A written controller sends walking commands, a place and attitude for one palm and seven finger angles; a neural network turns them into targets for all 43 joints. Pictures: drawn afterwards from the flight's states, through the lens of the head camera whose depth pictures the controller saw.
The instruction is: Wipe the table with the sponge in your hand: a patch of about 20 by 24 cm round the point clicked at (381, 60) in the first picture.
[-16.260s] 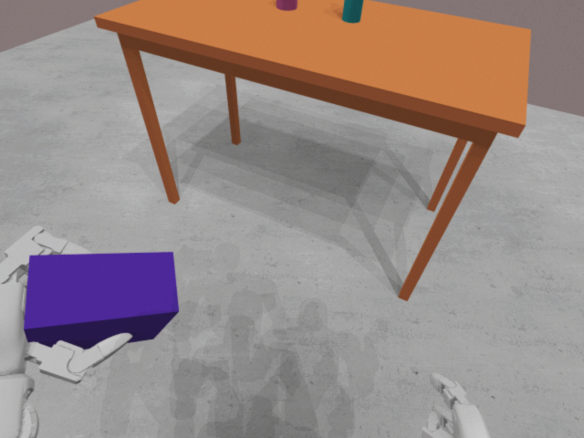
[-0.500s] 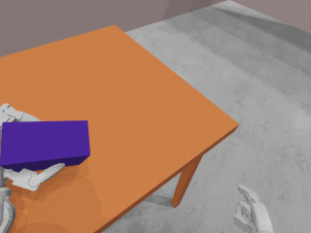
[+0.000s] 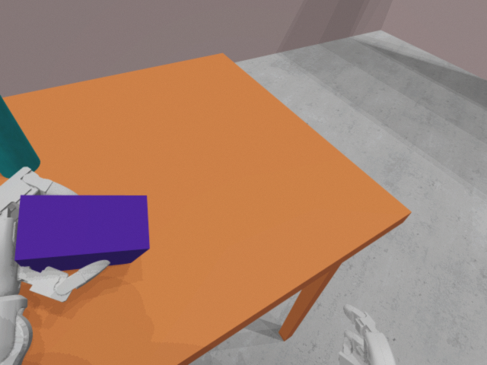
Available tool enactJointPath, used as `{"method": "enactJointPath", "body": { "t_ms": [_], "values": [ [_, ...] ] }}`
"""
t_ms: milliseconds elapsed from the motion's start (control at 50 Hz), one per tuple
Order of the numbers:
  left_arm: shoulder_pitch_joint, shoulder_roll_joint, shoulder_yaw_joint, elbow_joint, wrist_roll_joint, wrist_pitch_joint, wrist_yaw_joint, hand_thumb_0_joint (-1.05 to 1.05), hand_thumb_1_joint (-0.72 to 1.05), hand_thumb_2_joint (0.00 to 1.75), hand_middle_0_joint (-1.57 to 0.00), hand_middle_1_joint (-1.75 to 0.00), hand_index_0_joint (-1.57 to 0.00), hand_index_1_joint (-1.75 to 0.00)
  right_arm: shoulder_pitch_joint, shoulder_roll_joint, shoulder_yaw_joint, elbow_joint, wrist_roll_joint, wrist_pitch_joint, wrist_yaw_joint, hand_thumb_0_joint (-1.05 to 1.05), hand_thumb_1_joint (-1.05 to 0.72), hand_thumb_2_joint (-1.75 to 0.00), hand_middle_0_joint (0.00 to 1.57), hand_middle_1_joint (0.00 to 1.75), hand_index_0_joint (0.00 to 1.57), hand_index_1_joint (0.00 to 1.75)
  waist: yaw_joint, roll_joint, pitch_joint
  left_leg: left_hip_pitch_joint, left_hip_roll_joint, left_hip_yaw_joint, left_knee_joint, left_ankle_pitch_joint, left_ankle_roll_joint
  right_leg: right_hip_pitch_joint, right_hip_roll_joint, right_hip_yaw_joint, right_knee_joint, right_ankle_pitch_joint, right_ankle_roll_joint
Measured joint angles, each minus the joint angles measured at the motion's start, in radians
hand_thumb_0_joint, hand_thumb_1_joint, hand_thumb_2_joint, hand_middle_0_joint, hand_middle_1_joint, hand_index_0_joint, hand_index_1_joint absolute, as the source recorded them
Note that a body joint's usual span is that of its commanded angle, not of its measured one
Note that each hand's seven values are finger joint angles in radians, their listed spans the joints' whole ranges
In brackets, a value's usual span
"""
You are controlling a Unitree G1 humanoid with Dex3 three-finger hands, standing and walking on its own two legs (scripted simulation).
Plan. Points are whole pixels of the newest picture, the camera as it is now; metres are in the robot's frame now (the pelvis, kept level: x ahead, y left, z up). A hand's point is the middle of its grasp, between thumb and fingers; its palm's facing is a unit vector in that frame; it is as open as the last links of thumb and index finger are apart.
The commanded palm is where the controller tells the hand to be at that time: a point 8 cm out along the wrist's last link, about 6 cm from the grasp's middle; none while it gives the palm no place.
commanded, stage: come to a stop and stand still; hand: left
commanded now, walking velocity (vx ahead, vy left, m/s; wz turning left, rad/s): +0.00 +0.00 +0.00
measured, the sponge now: (104, 234) +0.23 +0.21 +0.15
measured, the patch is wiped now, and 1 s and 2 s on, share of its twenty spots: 0.00 0.00 0.00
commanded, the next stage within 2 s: look again from close up in 0.08 s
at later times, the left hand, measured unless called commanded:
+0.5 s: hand (79, 220) +0.24 +0.24 +0.17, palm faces +0.42 -0.84 -0.35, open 10.5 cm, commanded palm +0.18 +0.27 +0.17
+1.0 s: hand (118, 219) +0.24 +0.19 +0.17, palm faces +0.40 -0.84 -0.36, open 10.5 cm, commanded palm +0.18 +0.22 +0.17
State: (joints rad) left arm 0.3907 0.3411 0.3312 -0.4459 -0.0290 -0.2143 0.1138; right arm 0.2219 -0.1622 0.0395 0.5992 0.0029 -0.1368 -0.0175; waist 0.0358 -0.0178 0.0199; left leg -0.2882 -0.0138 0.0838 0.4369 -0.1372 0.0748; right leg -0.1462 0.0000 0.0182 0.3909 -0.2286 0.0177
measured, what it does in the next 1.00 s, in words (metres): shifts its weight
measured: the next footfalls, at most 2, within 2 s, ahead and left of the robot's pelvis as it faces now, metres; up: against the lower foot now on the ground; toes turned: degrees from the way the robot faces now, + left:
none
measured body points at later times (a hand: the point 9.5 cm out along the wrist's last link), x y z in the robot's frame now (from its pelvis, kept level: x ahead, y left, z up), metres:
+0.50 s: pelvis +0.02 -0.01 +0.00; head +0.03 +0.00 +0.45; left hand +0.21 +0.28 +0.19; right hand +0.20 -0.24 -0.07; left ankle +0.07 +0.06 -0.74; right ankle -0.01 -0.15 -0.74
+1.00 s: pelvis +0.03 -0.06 +0.00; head +0.05 -0.05 +0.45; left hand +0.21 +0.23 +0.19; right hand +0.21 -0.28 -0.08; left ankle +0.07 +0.06 -0.74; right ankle -0.01 -0.15 -0.74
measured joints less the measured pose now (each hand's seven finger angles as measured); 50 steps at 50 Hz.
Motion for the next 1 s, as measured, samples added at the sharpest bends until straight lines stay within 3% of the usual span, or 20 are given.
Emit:
{"method": "enactJointPath", "body": {
  "t_ms": [380,660,780,1000],
  "values": [
    [0.014,0.012,0.015,-0.009,-0.007,0.012,0.006,-0.01,-0.53,1.02,-0.67,-1.37,-0.68,-1.36,-0.027,-0.038,-0.027,-0.013,0.013,0.024,-0.019,0.01,-0.90,-0.90,0.21,0.30,0.20,0.30,-0.002,0.006,0.013,0.024,0.004,-0.010,0.001,-0.025,-0.011,0.035,0.005,-0.008,-0.019,-0.016,0.004],
    [0.022,0.016,0.017,-0.008,-0.019,0.025,0.010,-0.01,-0.53,1.02,-0.67,-1.37,-0.68,-1.36,-0.016,-0.026,-0.026,-0.008,0.019,0.041,-0.029,0.01,-0.90,-0.90,0.21,0.30,0.20,0.30,-0.004,0.006,0.014,0.040,0.008,-0.013,-0.018,-0.023,-0.025,0.044,0.010,-0.009,-0.023,-0.022,-0.008],
    [0.010,0.024,0.025,-0.019,-0.025,0.037,0.009,-0.01,-0.53,1.02,-0.67,-1.37,-0.68,-1.36,-0.021,-0.010,-0.025,-0.023,0.019,0.041,-0.023,0.01,-0.90,-0.90,0.21,0.30,0.20,0.30,-0.008,-0.002,0.026,0.039,0.014,-0.017,-0.028,-0.013,-0.038,0.029,0.017,-0.013,-0.005,-0.029,-0.020],
    [0.045,0.025,0.033,-0.052,-0.051,0.052,0.004,-0.01,-0.53,1.02,-0.67,-1.37,-0.68,-1.36,-0.019,-0.019,-0.036,-0.028,0.025,0.060,-0.017,0.01,-0.90,-0.90,0.21,0.30,0.20,0.30,-0.011,0.023,0.023,0.006,0.067,-0.044,0.023,-0.040,-0.080,0.026,0.072,-0.031,-0.012,-0.029,-0.063]
  ]
}}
